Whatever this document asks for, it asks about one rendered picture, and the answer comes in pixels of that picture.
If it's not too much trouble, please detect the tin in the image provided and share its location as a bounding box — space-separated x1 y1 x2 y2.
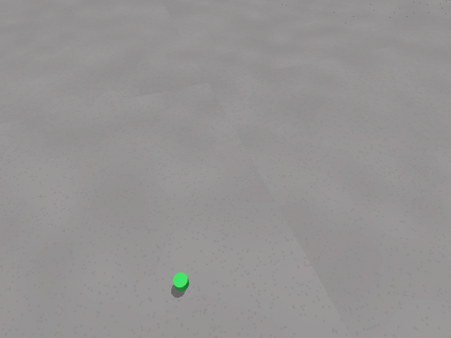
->
173 273 189 292

